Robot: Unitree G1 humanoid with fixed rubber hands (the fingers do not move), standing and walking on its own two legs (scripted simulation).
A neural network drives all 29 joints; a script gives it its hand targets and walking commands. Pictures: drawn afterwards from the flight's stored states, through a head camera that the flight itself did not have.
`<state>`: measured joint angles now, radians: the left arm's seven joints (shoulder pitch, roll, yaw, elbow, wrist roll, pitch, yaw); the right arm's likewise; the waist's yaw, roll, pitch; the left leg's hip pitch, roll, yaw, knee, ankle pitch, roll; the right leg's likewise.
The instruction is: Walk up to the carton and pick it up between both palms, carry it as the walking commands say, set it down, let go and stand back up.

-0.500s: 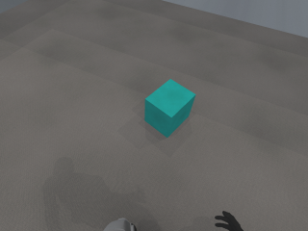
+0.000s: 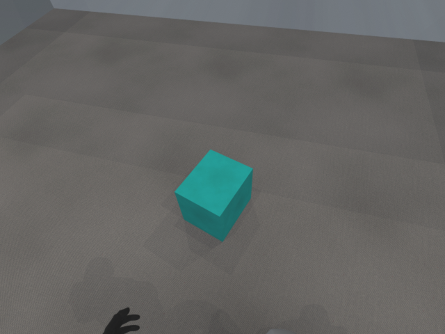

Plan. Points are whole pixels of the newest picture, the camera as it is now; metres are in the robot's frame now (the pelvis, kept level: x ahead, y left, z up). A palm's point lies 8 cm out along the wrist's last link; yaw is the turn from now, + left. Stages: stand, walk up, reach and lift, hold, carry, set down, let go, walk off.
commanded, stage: walk up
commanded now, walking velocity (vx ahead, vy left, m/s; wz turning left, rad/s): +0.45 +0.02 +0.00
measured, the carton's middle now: (216, 195) +0.78 -0.01 -0.64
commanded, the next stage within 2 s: none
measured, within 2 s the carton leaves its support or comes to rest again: neither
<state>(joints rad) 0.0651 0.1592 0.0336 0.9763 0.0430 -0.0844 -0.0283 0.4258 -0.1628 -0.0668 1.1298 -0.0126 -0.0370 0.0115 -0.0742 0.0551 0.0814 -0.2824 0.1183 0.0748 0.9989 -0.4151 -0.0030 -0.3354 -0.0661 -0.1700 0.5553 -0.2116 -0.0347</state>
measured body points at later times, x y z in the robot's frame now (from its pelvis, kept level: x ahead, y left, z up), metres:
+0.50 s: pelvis +0.18 +0.06 +0.00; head +0.22 +0.08 +0.44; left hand +0.11 +0.28 -0.17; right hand +0.29 -0.16 -0.14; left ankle +0.25 +0.16 -0.73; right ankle +0.09 -0.08 -0.67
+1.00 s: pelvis +0.25 +0.00 +0.01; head +0.26 -0.03 +0.46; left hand +0.35 +0.21 -0.13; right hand +0.19 -0.20 -0.16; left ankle +0.25 +0.15 -0.73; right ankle +0.29 -0.10 -0.73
